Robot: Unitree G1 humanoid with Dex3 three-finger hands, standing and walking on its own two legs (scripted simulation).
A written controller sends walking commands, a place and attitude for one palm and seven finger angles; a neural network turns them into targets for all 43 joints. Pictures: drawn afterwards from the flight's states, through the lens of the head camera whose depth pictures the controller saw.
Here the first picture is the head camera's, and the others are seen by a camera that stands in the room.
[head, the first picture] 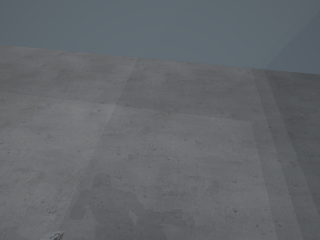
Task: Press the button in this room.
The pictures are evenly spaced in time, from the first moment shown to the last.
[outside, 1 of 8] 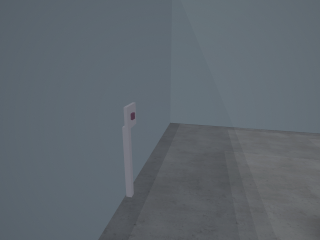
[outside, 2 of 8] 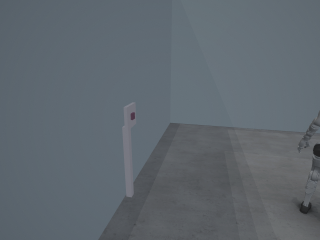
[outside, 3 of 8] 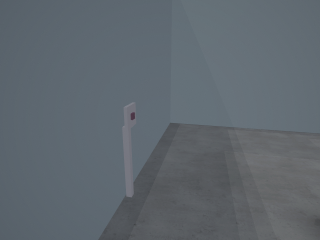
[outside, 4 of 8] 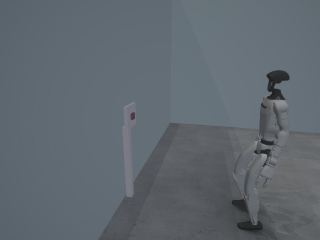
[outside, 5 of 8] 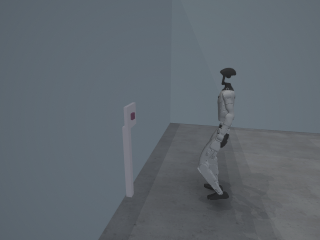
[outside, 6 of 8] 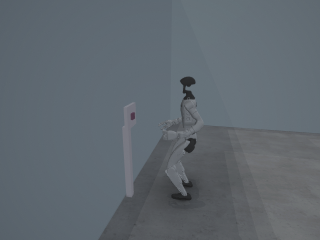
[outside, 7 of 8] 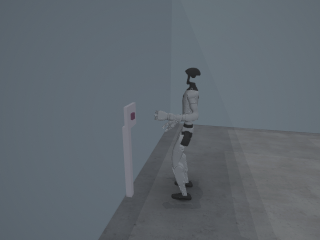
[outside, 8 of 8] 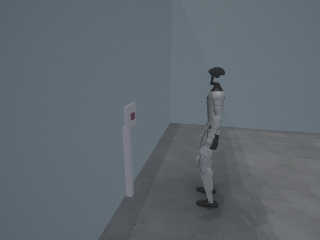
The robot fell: no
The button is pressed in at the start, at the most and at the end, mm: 0 13 0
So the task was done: yes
